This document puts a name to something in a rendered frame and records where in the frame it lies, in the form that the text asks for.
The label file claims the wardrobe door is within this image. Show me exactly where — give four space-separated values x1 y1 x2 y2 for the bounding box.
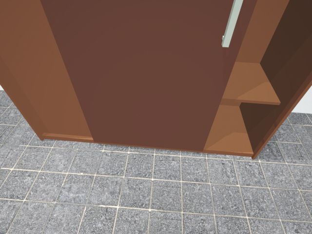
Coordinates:
40 0 257 151
0 0 92 137

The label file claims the handle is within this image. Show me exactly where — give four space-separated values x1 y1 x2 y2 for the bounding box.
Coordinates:
222 0 243 47

